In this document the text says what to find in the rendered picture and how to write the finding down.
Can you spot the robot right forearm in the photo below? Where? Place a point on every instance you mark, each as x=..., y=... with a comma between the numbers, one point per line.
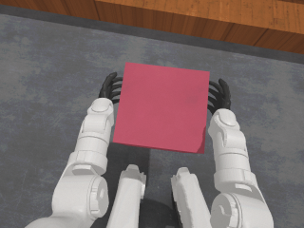
x=233, y=172

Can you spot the robot right foot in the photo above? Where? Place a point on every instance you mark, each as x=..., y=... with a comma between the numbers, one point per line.
x=180, y=225

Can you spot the carton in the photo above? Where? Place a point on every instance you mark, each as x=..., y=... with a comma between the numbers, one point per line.
x=163, y=107

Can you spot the robot left hand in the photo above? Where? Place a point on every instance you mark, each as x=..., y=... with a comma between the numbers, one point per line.
x=108, y=87

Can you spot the left robot shin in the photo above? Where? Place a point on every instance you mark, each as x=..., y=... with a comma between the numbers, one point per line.
x=130, y=166

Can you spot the robot left forearm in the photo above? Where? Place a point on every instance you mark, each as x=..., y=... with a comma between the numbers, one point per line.
x=89, y=156

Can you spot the robot right hand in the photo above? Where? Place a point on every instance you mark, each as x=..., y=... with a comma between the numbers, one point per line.
x=223, y=96

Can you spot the robot left upper arm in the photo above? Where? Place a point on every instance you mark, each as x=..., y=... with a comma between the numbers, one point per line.
x=77, y=202

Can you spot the robot right upper arm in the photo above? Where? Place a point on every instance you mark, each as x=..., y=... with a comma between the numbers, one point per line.
x=231, y=210

